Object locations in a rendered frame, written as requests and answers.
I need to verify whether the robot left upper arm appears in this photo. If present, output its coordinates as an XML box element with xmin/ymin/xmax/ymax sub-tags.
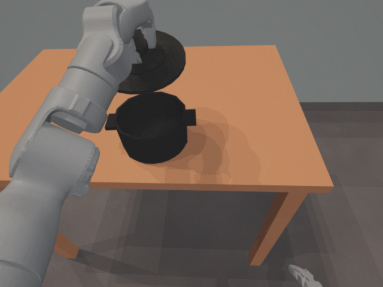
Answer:
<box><xmin>0</xmin><ymin>121</ymin><xmax>100</xmax><ymax>287</ymax></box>

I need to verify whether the right robot hand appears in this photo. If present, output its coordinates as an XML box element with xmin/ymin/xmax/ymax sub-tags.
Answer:
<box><xmin>288</xmin><ymin>264</ymin><xmax>323</xmax><ymax>287</ymax></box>

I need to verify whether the left robot hand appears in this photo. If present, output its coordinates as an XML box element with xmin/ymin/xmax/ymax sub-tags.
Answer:
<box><xmin>94</xmin><ymin>0</ymin><xmax>156</xmax><ymax>64</ymax></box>

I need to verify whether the left robot forearm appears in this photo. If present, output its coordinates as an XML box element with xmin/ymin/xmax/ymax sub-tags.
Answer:
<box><xmin>9</xmin><ymin>0</ymin><xmax>135</xmax><ymax>178</ymax></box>

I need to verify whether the lid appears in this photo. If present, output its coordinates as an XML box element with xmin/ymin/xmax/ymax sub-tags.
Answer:
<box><xmin>118</xmin><ymin>29</ymin><xmax>186</xmax><ymax>94</ymax></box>

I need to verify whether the pot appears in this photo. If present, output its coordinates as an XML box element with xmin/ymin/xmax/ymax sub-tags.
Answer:
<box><xmin>105</xmin><ymin>91</ymin><xmax>196</xmax><ymax>164</ymax></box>

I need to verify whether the knob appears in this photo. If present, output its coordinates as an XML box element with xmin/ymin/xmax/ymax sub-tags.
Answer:
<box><xmin>133</xmin><ymin>36</ymin><xmax>148</xmax><ymax>57</ymax></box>

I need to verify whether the table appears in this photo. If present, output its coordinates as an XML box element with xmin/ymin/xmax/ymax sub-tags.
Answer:
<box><xmin>0</xmin><ymin>45</ymin><xmax>334</xmax><ymax>266</ymax></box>

